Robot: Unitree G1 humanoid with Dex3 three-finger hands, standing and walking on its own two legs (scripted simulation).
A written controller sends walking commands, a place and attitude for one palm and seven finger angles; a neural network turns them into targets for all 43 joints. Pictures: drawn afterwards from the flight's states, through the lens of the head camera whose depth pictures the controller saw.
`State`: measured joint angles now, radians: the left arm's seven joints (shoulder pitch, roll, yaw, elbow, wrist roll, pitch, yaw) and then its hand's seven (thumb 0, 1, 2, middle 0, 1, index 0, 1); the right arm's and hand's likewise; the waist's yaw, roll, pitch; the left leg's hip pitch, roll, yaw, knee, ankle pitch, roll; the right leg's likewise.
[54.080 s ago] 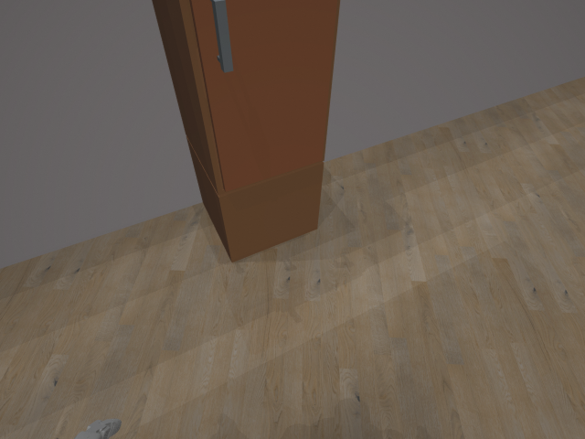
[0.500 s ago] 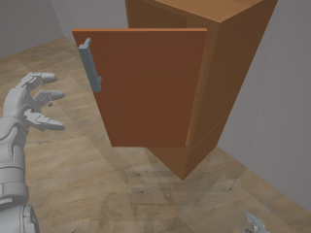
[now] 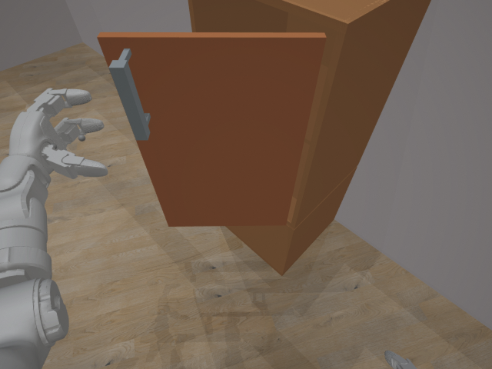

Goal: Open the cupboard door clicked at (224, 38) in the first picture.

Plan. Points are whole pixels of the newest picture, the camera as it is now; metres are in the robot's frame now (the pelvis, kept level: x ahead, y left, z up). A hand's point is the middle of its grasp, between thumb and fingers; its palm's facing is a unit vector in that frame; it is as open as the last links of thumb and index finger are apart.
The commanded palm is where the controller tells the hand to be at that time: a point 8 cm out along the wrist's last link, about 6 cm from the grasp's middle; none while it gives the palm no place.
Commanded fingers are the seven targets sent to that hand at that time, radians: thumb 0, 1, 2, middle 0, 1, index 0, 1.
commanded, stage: move the hooked fingers beside the handle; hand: left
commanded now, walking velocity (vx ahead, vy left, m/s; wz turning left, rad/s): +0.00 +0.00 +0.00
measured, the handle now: (134, 96) +0.54 +0.21 +0.16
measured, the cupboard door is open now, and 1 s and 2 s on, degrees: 45 45 45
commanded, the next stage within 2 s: slide the fingers in behind the handle in 1.46 s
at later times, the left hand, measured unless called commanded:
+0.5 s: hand (93, 114) +0.48 +0.27 +0.16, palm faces +0.04 -1.00 -0.02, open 14.0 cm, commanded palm +0.46 +0.32 +0.16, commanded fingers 0.00 -0.50 0.30 -0.30 -1.20 -0.30 -1.20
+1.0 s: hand (92, 116) +0.47 +0.26 +0.17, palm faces +0.02 -1.00 +0.00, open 14.0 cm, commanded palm +0.44 +0.31 +0.16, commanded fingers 0.00 -0.50 0.30 -0.30 -1.20 -0.30 -1.20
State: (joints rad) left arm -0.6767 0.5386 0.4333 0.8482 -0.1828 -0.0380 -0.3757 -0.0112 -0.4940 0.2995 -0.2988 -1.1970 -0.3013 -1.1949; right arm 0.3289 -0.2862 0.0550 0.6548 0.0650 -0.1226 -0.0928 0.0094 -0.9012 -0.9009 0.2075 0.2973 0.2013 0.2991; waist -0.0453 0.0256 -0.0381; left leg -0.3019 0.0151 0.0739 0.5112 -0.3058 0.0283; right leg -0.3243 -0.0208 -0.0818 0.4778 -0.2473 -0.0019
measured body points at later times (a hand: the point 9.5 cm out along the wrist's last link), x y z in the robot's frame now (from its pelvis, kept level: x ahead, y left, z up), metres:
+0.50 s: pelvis +0.00 +0.00 -0.01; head +0.08 +0.01 +0.44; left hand +0.47 +0.32 +0.16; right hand +0.00 -0.28 -0.12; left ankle -0.03 +0.10 -0.74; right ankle -0.01 -0.12 -0.74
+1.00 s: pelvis +0.01 +0.01 -0.01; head +0.06 +0.01 +0.44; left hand +0.46 +0.31 +0.17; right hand +0.06 -0.26 -0.12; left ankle -0.03 +0.10 -0.74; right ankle -0.01 -0.12 -0.74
